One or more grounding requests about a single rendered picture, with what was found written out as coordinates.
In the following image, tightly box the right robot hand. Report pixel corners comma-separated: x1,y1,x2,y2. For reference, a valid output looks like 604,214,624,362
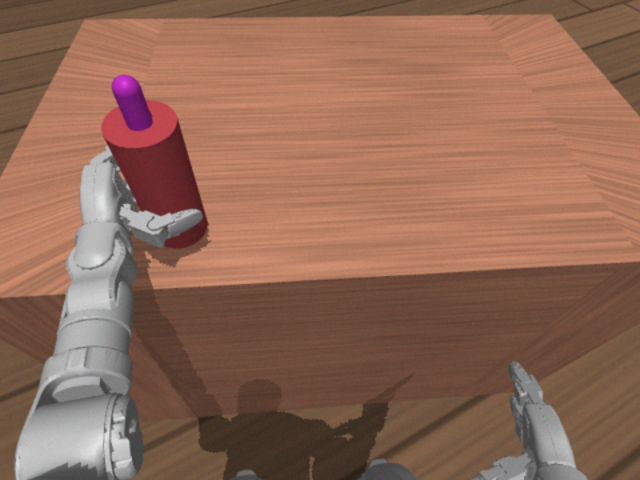
470,361,577,480

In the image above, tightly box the left robot hand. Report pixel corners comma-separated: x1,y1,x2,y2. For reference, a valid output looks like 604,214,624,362
80,146,203,248

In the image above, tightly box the right robot arm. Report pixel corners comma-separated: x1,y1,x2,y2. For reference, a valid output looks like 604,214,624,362
534,464,588,480

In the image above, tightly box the bottle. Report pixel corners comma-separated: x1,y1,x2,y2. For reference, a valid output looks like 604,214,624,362
101,75,208,249

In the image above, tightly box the left robot arm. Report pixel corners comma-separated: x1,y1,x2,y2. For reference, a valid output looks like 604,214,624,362
14,221,144,480

